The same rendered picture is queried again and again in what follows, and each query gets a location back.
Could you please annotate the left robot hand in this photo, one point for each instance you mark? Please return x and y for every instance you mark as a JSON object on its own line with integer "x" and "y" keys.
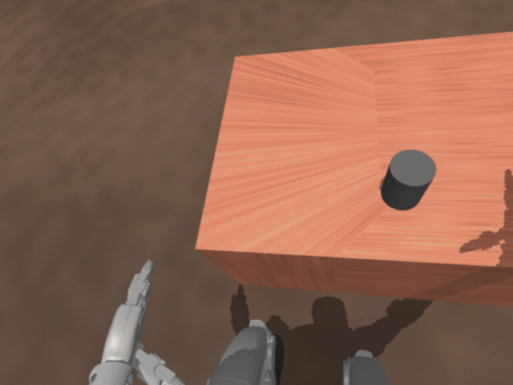
{"x": 123, "y": 339}

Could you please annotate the left robot arm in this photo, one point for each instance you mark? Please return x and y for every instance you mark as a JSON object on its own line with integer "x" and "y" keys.
{"x": 112, "y": 373}

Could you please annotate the can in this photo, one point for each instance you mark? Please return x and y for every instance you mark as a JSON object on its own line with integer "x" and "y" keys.
{"x": 408, "y": 176}

